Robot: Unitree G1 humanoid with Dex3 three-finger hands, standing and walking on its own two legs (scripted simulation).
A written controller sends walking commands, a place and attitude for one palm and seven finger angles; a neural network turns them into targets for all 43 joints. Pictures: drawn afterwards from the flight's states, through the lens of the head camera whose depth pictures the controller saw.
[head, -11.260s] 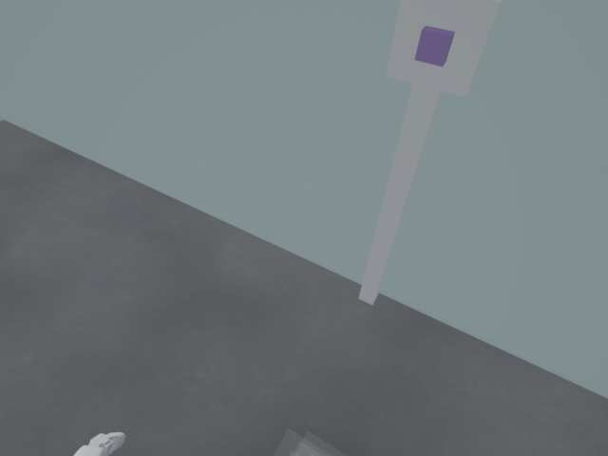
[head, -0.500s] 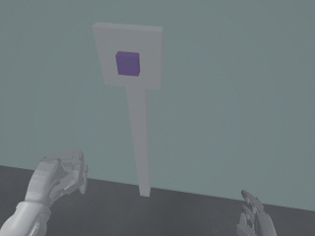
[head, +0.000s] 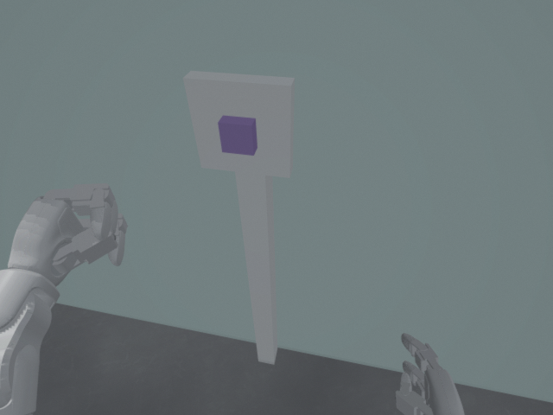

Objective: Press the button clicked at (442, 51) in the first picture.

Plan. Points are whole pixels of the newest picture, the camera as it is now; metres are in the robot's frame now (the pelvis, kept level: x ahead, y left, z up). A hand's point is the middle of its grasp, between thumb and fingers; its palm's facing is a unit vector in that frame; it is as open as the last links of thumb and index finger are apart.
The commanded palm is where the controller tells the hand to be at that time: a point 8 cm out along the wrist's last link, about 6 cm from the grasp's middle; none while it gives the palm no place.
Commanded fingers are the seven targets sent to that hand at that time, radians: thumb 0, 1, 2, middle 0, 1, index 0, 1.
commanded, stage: raise the hand and make a fist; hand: left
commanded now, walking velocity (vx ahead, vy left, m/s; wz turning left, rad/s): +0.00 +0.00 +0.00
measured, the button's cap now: (239, 134) +0.47 +0.13 +0.20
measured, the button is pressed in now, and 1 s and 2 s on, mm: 0 0 0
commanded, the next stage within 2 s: aim a knuckle at the button in 0.38 s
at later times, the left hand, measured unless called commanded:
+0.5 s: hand (136, 256) +0.22 +0.20 +0.19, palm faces +0.01 -0.99 -0.12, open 3.1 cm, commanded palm +0.19 +0.23 +0.20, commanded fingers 0.00 0.90 0.90 -1.30 -1.50 -1.30 -1.50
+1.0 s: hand (178, 220) +0.28 +0.17 +0.19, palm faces -0.01 -1.00 -0.06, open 3.1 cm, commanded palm +0.26 +0.21 +0.18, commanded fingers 0.00 0.90 0.90 -1.30 -1.50 -1.30 -1.50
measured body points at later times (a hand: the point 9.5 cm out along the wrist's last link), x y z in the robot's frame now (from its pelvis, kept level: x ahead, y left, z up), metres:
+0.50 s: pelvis -0.02 -0.02 +0.00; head -0.05 -0.05 +0.45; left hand +0.22 +0.25 +0.20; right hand +0.19 -0.24 -0.06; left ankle -0.03 +0.10 -0.74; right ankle +0.02 -0.12 -0.74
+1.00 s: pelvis -0.01 -0.02 +0.00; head -0.04 -0.04 +0.45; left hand +0.28 +0.22 +0.19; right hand +0.18 -0.24 -0.07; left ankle -0.03 +0.10 -0.74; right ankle +0.02 -0.12 -0.74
